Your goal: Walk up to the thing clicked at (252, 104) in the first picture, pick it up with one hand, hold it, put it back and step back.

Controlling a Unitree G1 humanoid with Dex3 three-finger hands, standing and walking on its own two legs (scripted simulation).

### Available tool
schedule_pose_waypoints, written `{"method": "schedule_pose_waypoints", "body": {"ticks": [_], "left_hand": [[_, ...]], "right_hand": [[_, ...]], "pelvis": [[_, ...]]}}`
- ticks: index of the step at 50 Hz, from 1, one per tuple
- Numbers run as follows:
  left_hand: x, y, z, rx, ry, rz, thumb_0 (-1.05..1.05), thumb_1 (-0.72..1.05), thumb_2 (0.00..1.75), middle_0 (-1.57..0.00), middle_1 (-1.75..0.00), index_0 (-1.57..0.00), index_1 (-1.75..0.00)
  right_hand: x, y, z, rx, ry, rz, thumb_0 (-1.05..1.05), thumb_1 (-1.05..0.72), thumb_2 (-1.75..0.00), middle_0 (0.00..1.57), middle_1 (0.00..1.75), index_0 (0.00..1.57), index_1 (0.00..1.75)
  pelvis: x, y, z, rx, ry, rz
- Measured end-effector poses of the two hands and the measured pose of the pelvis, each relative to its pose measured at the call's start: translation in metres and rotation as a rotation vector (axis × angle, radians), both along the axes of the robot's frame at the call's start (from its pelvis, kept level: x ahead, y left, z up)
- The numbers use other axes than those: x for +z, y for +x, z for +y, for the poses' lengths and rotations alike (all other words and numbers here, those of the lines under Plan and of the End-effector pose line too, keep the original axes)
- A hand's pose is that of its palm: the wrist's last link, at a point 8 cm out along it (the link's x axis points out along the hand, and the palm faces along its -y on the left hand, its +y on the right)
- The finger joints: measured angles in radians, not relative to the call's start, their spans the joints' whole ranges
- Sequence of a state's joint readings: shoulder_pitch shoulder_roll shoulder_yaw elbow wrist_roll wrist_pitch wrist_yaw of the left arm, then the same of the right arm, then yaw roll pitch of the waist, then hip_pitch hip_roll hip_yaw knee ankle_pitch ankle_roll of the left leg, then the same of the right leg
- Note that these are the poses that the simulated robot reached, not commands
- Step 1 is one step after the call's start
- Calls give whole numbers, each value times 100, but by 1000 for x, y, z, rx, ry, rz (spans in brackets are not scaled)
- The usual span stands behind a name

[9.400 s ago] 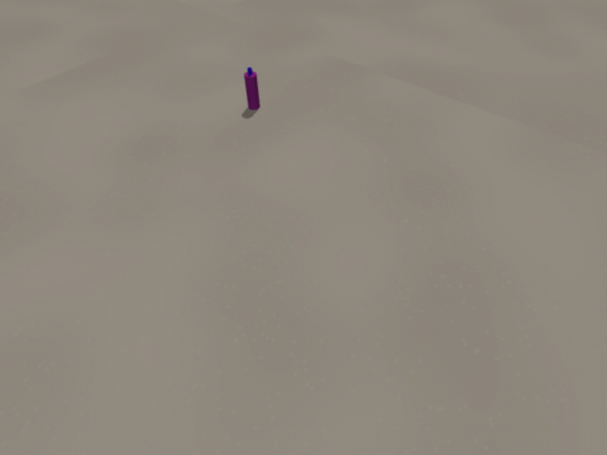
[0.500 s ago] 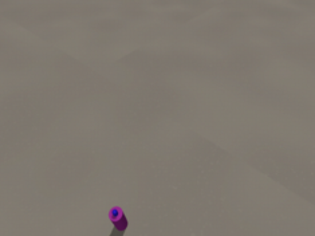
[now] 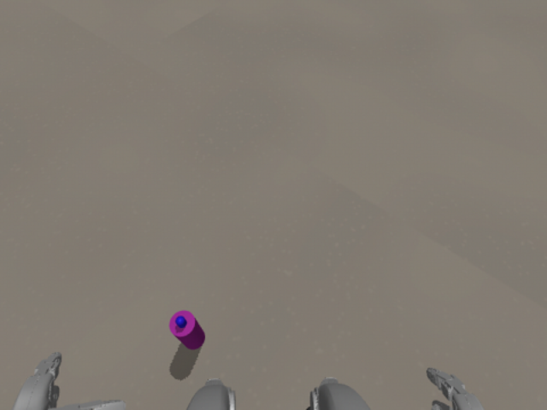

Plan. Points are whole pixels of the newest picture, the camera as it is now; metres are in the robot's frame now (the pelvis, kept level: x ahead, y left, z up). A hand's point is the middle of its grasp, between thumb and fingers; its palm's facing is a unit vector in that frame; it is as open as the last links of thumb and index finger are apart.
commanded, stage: go down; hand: left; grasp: from the side
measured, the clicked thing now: (187, 329) +0.36 +0.24 -0.59
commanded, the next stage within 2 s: none
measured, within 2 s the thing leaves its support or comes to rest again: neither
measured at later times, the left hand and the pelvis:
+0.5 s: hand (72, 380) +0.20 +0.35 -0.21, palm faces +0.19 -0.95 -0.25, open 17.5 cm; pelvis -0.03 +0.00 -0.13, yaw +0 degrees
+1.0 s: hand (69, 357) +0.25 +0.39 -0.26, palm faces +0.21 -0.96 -0.20, open 17.5 cm; pelvis -0.06 +0.00 -0.23, yaw -2 degrees
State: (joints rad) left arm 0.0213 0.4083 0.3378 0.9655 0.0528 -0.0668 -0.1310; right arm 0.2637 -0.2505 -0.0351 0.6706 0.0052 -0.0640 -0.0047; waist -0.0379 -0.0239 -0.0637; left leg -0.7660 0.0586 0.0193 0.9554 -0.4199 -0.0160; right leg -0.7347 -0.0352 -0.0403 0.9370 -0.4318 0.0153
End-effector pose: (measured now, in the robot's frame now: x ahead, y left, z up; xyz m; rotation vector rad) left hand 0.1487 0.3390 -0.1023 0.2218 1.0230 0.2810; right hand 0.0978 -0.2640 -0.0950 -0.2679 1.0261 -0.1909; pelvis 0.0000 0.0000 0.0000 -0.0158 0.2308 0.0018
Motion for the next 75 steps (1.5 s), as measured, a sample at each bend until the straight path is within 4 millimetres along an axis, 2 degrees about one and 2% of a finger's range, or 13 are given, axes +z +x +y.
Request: {"method": "schedule_pose_waypoints", "body": {"ticks": [6,13,17,22,29,38,44,52,65,75], "left_hand": [[-21,-14,12,-14,-4,-72,0,-29,6,-7,-5,-7,-4],[-33,-23,19,-3,-2,-110,0,-49,2,-9,-3,-9,-3],[-46,-15,32,21,-1,-167,-1,-55,1,-9,-3,-10,-3],[-68,11,51,-12,0,-288,-1,-58,0,-9,-5,-10,-5],[-96,42,66,-52,-14,-404,-1,-59,1,-9,-8,-9,-7],[-119,47,84,-43,-8,-476,-1,-59,2,-8,-9,-8,-9],[-131,57,95,-55,-1,-535,-1,-58,2,-8,-9,-8,-9],[-143,72,103,-67,-18,-593,-1,-57,1,-8,-7,-8,-7],[-159,74,117,-64,-23,-655,-1,-57,1,-7,-4,-6,-5],[-166,80,121,-71,-29,-687,-1,-59,3,-6,-4,-5,-5]], "right_hand": [[-25,20,1,41,-33,-58,1,-94,-90,20,30,21,30],[-42,53,13,105,-37,-155,1,-93,-90,20,30,21,30],[-55,67,18,156,-48,-204,1,-93,-90,20,30,21,30],[-85,75,15,207,-79,-224,1,-92,-89,20,30,21,30],[-137,60,8,211,-97,-156,1,-91,-89,20,30,21,30],[-185,22,3,187,-105,-33,1,-90,-89,20,30,21,30],[-211,6,-3,185,-123,10,1,-90,-89,20,30,21,30],[-231,1,-10,189,-147,14,1,-91,-89,20,30,21,30],[-256,13,-12,238,-177,-11,1,-92,-90,20,30,21,30],[-275,7,-11,255,-176,-1,1,-92,-90,20,30,21,30]], "pelvis": [[-32,-9,3,4,-9,58],[-55,-16,2,15,-18,106],[-73,-21,-1,20,-21,143],[-108,-29,-3,22,-29,200],[-151,-37,-2,9,-40,262],[-184,-48,-1,-2,-48,306],[-207,-54,-1,-6,-54,325],[-230,-58,-2,-16,-60,340],[-258,-64,-2,-24,-65,342],[-276,-69,-3,-27,-67,337]]}}
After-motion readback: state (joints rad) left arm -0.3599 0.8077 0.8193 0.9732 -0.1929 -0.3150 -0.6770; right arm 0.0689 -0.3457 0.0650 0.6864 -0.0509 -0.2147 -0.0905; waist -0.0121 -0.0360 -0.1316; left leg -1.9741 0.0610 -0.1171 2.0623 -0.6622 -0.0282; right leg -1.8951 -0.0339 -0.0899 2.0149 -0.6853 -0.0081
